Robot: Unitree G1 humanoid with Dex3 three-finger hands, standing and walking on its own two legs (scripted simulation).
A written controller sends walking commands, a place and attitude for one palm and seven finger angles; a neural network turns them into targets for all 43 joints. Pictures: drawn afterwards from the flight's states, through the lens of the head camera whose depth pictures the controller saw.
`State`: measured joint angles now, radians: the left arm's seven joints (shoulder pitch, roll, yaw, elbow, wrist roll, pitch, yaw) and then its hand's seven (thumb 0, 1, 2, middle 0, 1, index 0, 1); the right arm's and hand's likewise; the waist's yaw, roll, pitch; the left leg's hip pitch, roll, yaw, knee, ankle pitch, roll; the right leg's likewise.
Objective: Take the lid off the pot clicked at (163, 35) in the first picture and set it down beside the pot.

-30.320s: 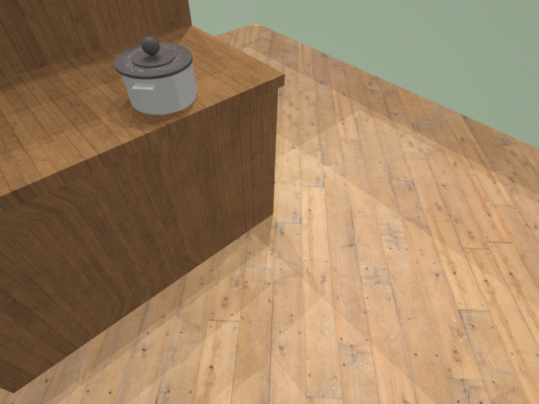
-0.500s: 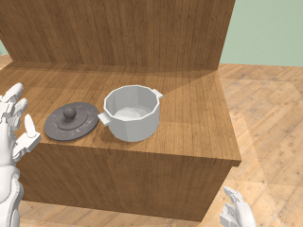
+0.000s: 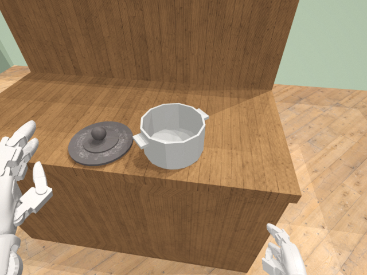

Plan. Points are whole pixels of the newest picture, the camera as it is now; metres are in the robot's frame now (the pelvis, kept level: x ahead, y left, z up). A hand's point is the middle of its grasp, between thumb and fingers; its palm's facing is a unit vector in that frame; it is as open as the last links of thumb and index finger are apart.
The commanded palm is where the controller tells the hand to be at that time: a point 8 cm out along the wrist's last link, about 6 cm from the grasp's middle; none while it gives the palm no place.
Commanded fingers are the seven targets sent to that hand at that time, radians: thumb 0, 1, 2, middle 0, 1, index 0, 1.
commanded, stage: step back with the hand held close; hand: left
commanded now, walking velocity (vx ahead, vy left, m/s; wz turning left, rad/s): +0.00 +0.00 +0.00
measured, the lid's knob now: (98, 133) +0.50 +0.34 +0.02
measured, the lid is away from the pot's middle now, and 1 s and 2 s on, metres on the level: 0.24 0.24 0.24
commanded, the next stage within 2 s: stop stepping back and stand still in 1.38 s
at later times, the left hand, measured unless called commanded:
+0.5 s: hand (41, 203) +0.17 +0.26 +0.16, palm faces +0.24 -0.83 -0.50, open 7.4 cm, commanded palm +0.11 +0.31 +0.19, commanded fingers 0.00 0.90 0.90 -0.20 -0.30 -0.20 -0.30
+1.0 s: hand (2, 240) +0.10 +0.27 +0.17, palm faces +0.36 -0.83 -0.44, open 7.4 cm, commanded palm +0.03 +0.31 +0.19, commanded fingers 0.00 0.90 0.90 -0.20 -0.30 -0.20 -0.30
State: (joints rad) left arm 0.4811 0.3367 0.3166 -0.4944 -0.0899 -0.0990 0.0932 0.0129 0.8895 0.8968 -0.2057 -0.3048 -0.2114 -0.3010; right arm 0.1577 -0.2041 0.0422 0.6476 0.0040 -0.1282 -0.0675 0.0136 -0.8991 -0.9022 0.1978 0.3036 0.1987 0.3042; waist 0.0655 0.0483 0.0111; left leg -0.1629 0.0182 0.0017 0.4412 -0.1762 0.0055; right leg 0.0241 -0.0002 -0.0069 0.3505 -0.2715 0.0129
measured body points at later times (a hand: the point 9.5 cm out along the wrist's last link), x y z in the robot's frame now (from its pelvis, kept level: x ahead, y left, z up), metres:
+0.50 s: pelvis -0.03 +0.03 -0.01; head +0.01 +0.06 +0.44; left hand +0.15 +0.30 +0.18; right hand +0.14 -0.21 -0.08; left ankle +0.05 +0.11 -0.74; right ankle -0.04 -0.13 -0.74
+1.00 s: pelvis -0.09 +0.03 -0.02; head -0.07 +0.06 +0.43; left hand +0.08 +0.31 +0.20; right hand +0.08 -0.20 -0.08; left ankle +0.05 +0.12 -0.74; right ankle -0.11 -0.11 -0.73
